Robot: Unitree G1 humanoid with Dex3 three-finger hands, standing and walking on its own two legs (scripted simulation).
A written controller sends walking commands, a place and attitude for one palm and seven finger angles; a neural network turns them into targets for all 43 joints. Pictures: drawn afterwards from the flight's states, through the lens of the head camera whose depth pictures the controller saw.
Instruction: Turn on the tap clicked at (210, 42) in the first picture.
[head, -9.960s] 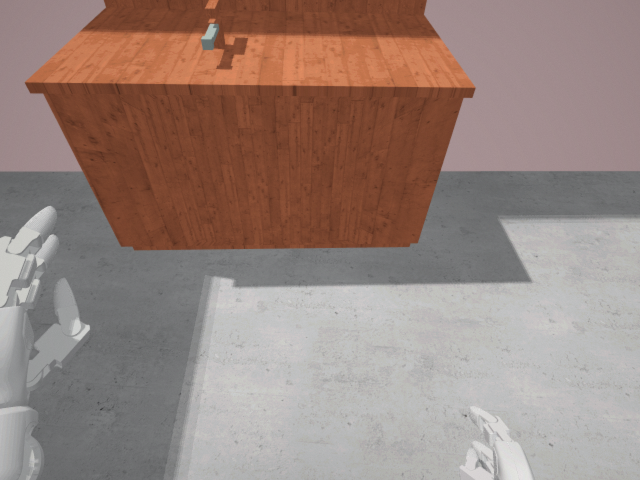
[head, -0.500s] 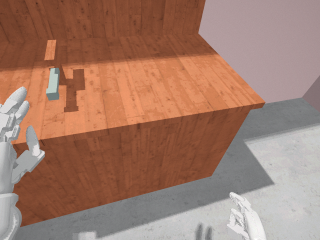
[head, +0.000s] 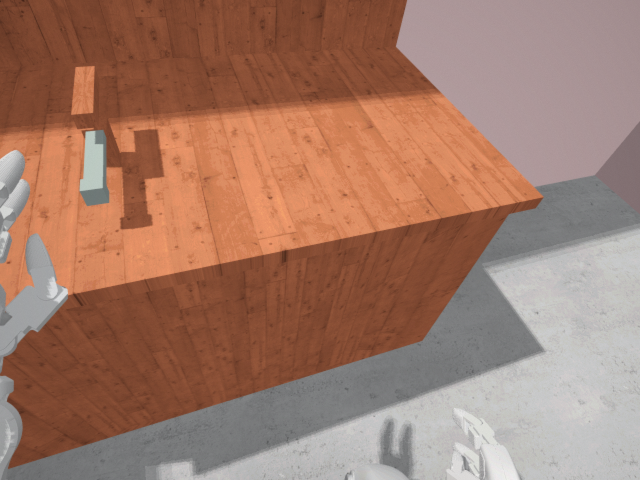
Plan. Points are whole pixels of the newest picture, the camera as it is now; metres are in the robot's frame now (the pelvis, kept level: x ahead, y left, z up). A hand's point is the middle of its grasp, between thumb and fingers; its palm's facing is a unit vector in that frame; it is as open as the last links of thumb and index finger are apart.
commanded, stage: shuffle to correct the standing spot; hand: left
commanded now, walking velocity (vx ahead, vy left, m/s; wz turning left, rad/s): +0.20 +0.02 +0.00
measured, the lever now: (94, 191) +0.44 +0.34 +0.08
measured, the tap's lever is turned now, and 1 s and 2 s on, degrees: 0 0 0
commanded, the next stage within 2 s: come to a stop and stand still in 0.56 s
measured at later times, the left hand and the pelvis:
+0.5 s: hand (106, 236) +0.29 +0.23 +0.18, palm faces +0.42 -0.85 -0.32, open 7.4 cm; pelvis +0.07 -0.01 +0.01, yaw +1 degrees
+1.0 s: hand (107, 186) +0.36 +0.27 +0.17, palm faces +0.42 -0.80 -0.42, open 7.4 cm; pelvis +0.15 +0.01 +0.01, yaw +1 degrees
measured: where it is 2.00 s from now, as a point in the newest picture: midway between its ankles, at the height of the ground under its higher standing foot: outside the picture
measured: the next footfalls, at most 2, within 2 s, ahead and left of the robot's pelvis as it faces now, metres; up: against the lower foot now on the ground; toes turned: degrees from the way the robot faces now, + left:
right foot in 0.26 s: +0.16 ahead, -0.08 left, +0.00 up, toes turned -3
left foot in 0.56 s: +0.18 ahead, +0.15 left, +0.00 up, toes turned +6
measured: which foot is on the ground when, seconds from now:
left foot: down 0.00-0.26, up 0.28-0.54, down 0.56-1.00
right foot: up 0.00-0.24, down 0.26-1.00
